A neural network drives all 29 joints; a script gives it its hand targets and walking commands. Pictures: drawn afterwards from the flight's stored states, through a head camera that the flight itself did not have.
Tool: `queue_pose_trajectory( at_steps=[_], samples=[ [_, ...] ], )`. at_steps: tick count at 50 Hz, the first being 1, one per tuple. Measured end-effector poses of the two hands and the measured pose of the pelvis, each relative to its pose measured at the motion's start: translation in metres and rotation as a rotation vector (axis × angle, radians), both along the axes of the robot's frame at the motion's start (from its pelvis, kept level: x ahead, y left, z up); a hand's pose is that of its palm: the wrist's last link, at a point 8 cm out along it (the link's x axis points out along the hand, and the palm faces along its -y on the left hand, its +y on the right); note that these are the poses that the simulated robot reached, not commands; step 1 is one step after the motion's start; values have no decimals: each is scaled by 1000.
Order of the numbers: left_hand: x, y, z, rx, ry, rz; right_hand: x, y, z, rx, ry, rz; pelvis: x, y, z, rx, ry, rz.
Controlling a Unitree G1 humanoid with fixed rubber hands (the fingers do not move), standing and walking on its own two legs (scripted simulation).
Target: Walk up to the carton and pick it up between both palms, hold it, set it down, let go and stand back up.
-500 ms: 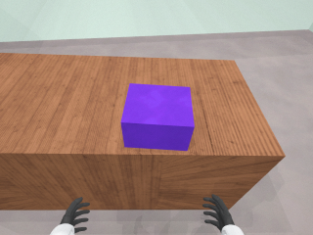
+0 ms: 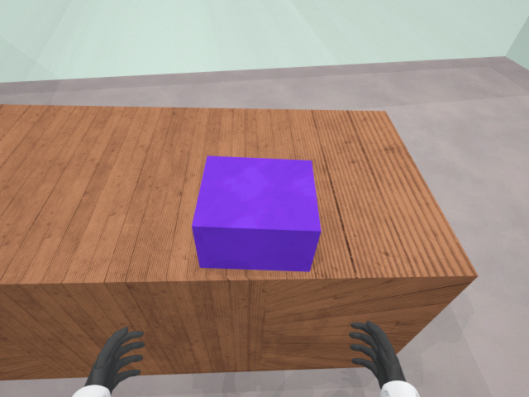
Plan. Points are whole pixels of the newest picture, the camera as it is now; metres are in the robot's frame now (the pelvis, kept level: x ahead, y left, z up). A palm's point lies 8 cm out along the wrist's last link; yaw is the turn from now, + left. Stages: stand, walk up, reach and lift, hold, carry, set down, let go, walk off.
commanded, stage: reach and lift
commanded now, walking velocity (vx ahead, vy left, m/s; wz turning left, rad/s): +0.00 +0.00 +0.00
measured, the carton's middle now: (257, 212) +0.50 +0.03 -0.05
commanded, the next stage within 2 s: none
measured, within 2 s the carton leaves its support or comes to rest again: neither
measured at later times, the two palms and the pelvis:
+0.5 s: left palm (92, 332) +0.23 +0.28 -0.03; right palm (391, 328) +0.25 -0.19 -0.02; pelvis +0.01 +0.03 +0.01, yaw -1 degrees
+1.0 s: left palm (118, 271) +0.32 +0.26 +0.00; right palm (394, 276) +0.32 -0.20 +0.01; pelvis -0.01 +0.03 +0.01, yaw -1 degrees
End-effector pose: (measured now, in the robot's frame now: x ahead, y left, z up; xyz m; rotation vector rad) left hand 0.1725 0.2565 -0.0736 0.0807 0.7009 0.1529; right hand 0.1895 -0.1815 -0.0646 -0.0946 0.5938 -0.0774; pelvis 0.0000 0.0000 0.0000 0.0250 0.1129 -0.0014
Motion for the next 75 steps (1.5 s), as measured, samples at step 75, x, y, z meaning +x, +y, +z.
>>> queue_pose_trajectory(
  at_steps=[75],
  samples=[
    [217,-14,115,-58,-469,0,208,-16,120,32,-306,-52,-9,12,3,-20,253,-1]
  ],
)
